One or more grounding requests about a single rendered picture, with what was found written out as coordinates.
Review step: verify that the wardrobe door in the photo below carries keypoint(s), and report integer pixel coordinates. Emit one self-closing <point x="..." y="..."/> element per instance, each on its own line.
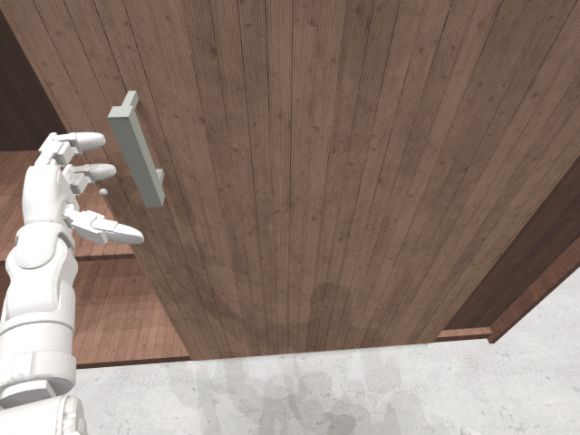
<point x="338" y="174"/>
<point x="544" y="238"/>

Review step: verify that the robot left forearm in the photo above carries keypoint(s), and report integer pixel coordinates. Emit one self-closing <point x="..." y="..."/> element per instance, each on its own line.
<point x="37" y="322"/>

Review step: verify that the handle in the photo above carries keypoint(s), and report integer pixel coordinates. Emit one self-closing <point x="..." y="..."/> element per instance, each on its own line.
<point x="127" y="130"/>

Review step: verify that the robot left upper arm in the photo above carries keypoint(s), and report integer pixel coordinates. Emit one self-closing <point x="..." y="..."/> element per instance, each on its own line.
<point x="60" y="415"/>

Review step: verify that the left robot hand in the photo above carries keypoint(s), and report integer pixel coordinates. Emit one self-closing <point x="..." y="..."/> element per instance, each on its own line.
<point x="47" y="190"/>

